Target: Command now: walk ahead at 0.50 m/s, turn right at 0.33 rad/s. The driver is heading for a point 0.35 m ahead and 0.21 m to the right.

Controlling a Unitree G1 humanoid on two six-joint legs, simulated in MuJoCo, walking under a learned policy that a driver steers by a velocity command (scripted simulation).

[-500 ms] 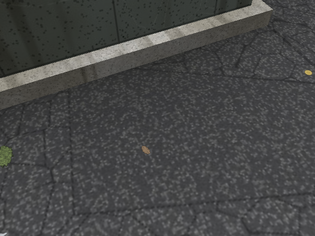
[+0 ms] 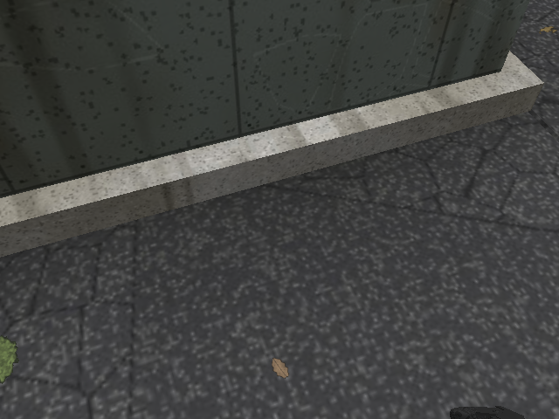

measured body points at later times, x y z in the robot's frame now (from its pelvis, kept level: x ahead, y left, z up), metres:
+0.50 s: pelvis +0.25 -0.01 +0.00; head +0.29 -0.02 +0.45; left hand +0.49 +0.15 -0.11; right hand +0.14 -0.23 -0.14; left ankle +0.12 +0.10 -0.72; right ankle +0.36 -0.12 -0.71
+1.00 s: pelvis +0.36 -0.05 +0.01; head +0.37 -0.06 +0.46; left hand +0.50 +0.16 -0.13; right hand +0.32 -0.29 -0.14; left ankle +0.41 +0.07 -0.72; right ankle +0.36 -0.11 -0.73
